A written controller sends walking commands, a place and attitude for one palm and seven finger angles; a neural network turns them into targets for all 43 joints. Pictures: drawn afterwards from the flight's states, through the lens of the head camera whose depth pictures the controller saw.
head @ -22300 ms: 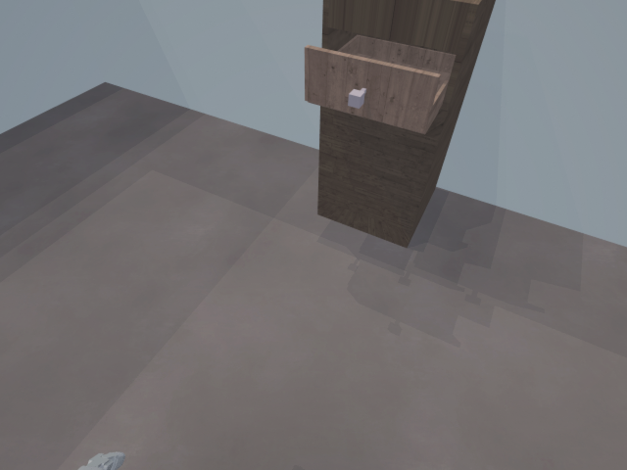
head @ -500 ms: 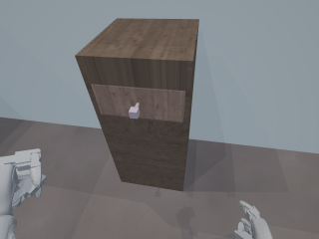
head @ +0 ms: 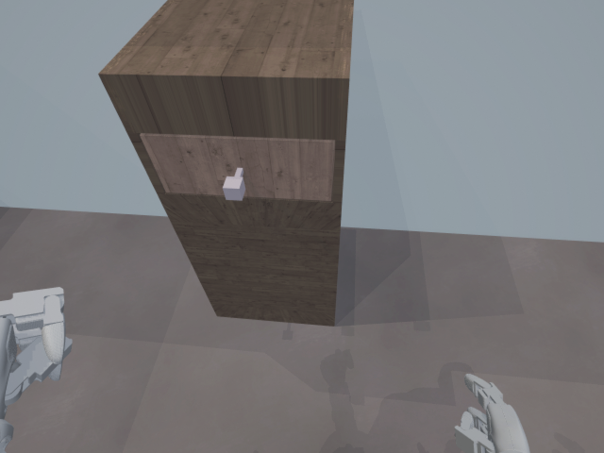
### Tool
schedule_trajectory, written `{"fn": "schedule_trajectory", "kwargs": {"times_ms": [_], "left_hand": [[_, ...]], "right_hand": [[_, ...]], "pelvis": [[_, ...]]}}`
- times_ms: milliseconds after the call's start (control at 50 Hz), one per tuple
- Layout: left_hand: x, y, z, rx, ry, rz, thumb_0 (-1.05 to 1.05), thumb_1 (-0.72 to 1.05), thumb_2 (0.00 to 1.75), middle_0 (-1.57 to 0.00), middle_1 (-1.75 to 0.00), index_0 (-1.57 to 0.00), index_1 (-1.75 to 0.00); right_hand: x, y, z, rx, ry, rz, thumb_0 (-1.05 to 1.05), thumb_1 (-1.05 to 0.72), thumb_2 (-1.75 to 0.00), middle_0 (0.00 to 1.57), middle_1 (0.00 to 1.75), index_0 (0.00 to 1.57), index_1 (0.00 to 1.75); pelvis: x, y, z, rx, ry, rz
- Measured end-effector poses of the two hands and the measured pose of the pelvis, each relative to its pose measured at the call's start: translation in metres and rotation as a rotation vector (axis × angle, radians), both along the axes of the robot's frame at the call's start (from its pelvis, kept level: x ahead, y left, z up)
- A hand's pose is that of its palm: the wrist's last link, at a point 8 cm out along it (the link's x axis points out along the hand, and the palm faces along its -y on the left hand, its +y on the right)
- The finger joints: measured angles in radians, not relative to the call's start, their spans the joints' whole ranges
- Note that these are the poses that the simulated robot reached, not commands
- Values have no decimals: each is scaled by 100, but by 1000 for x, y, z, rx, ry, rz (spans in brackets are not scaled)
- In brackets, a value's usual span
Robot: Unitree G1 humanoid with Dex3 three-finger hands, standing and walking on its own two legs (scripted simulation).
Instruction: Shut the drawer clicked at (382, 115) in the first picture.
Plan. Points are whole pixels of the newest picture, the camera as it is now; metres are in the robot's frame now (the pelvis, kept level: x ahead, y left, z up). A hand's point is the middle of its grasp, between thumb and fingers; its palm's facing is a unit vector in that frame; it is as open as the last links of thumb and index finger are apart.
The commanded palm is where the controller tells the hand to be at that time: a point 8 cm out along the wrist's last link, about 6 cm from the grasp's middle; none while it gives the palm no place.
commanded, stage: step back with the hand held close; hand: left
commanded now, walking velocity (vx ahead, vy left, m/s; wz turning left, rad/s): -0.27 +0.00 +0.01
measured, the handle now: (236, 182) +0.62 +0.18 -0.04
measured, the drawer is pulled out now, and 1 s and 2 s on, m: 0.00 0.00 0.00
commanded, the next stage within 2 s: stop stepping back and stand still in 1.10 s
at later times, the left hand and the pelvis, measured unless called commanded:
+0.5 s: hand out of the picture +0.12 +0.25 +0.15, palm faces +0.37 -0.80 -0.47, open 3.2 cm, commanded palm +0.06 +0.29 +0.17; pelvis -0.07 +0.01 -0.01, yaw +0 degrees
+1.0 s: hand out of the picture +0.04 +0.28 +0.16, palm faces +0.40 -0.76 -0.51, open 3.2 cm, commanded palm -0.03 +0.31 +0.17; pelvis -0.14 +0.02 -0.01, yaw +4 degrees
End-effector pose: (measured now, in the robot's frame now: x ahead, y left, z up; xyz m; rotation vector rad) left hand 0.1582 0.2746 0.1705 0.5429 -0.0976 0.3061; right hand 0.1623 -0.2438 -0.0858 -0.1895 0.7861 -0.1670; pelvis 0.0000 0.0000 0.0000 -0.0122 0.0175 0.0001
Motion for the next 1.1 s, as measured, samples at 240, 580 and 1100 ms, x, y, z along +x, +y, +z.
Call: {"fn": "schedule_trajectory", "kwargs": {"times_ms": [240, 580, 1100], "left_hand": [[-34, 15, 9, 55, -56, -20, 1, 89, 90, -141, -160, -140, -159], [-91, 16, 2, 57, -185, -27, 1, 89, 90, -141, -160, -140, -160], [-179, 42, 15, 47, -218, 12, 1, 89, 90, -141, -160, -140, -160]], "right_hand": [[-21, 19, 7, -14, -28, 4, 1, -91, -90, 20, 30, 20, 30], [-84, 16, 8, -84, -49, 42, 1, -91, -90, 20, 30, 20, 30], [-150, 50, 19, -52, -55, 99, 1, -91, -90, 20, 30, 20, 30]], "pelvis": [[-31, 12, -5, 9, -1, -5], [-81, 11, -16, -19, -16, 31], [-160, 17, -4, -73, 66, 24]]}}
